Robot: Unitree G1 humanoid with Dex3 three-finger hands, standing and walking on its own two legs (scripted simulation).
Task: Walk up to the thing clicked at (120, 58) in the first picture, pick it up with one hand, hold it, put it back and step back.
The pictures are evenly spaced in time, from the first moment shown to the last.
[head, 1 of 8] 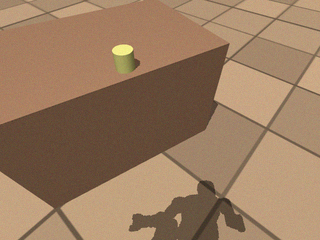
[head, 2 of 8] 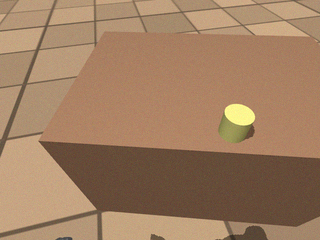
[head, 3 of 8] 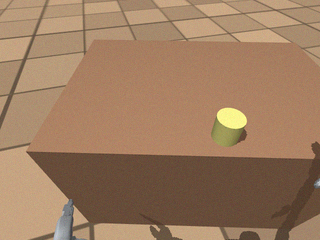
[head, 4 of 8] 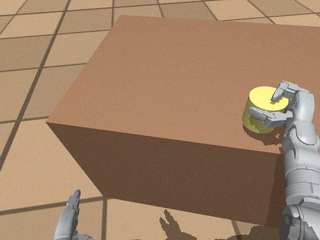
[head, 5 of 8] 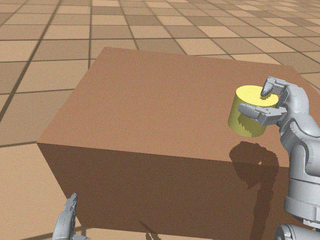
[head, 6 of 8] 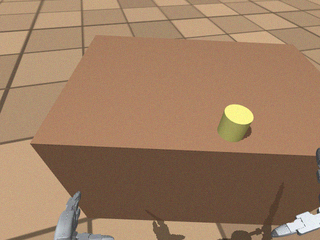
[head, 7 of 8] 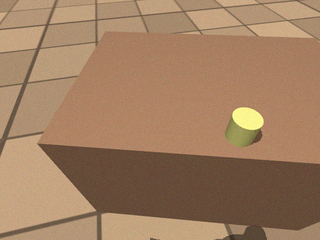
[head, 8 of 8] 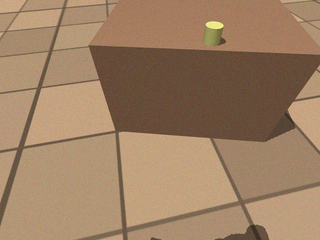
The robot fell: no
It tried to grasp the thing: yes
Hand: right
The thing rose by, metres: 0.23
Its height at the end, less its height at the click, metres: +0.00
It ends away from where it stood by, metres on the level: 0.02
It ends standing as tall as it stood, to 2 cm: yes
